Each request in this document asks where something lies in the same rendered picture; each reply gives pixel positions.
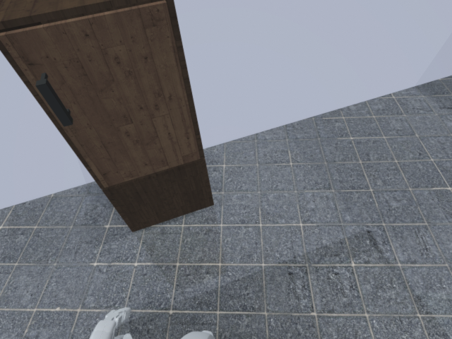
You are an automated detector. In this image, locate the cupboard door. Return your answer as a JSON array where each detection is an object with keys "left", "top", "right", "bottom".
[{"left": 0, "top": 0, "right": 200, "bottom": 188}]

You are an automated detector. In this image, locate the robot left hand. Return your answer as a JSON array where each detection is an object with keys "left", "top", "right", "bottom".
[{"left": 89, "top": 307, "right": 132, "bottom": 339}]

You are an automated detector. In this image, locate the handle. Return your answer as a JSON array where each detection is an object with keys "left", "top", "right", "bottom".
[{"left": 35, "top": 73, "right": 73, "bottom": 126}]

